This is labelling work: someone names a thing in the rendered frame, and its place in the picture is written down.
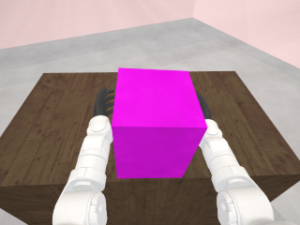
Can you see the robot right forearm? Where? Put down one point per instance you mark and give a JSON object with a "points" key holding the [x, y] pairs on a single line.
{"points": [[226, 171]]}

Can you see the robot left upper arm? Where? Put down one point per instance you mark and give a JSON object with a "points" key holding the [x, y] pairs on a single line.
{"points": [[83, 207]]}

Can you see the pedestal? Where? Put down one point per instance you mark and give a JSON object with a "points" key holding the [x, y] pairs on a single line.
{"points": [[41, 145]]}

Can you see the carton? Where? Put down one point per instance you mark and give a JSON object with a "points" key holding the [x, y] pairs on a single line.
{"points": [[157, 123]]}

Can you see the robot right hand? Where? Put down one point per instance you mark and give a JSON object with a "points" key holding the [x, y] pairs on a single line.
{"points": [[204, 106]]}

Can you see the robot right upper arm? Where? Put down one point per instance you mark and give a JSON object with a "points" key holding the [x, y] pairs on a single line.
{"points": [[245, 206]]}

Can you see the robot left hand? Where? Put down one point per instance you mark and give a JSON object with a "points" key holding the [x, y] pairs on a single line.
{"points": [[100, 108]]}

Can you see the robot left forearm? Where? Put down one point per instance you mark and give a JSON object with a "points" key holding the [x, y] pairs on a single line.
{"points": [[89, 173]]}

